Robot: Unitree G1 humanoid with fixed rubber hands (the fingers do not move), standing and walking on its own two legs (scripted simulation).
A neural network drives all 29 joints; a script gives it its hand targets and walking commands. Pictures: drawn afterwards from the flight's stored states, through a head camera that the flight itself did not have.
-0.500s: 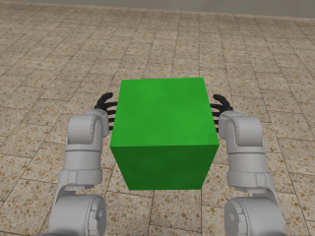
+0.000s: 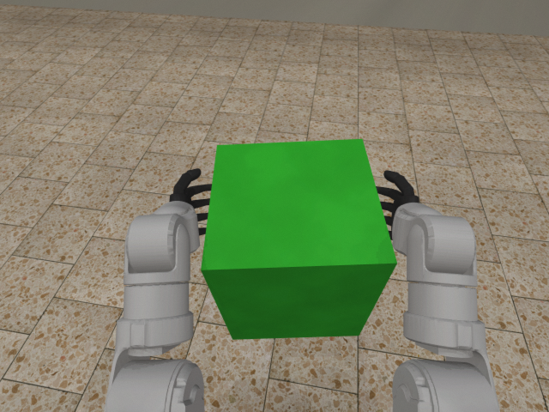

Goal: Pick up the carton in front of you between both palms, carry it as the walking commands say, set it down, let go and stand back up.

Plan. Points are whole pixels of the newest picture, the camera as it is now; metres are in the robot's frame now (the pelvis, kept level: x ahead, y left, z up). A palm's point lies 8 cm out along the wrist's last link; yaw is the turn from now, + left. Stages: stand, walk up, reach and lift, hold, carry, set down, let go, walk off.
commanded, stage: carry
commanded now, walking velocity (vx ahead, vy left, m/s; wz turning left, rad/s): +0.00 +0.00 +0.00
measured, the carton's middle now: (292, 246) +0.35 -0.01 +0.04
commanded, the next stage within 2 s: hold in 1.82 s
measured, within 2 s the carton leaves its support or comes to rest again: neither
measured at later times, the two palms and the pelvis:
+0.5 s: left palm (170, 208) +0.37 +0.17 +0.11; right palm (377, 210) +0.37 -0.13 +0.11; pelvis +0.12 +0.03 +0.00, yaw -1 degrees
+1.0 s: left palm (163, 233) +0.35 +0.19 +0.07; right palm (365, 237) +0.35 -0.11 +0.07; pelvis +0.09 +0.04 +0.00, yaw -1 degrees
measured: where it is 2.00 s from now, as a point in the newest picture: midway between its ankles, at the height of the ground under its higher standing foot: outside the picture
